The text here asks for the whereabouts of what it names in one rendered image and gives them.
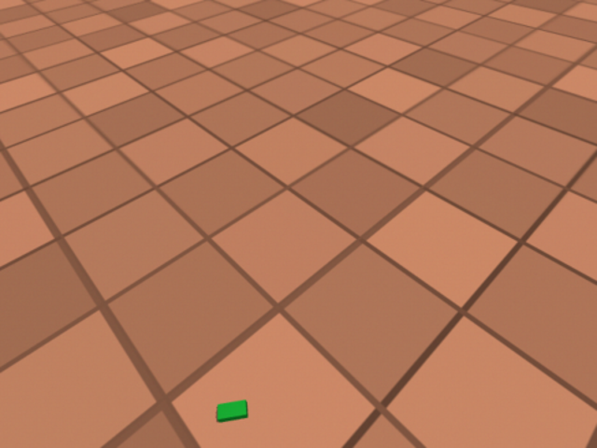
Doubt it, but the small box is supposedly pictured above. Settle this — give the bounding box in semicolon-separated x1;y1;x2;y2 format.
217;399;248;423

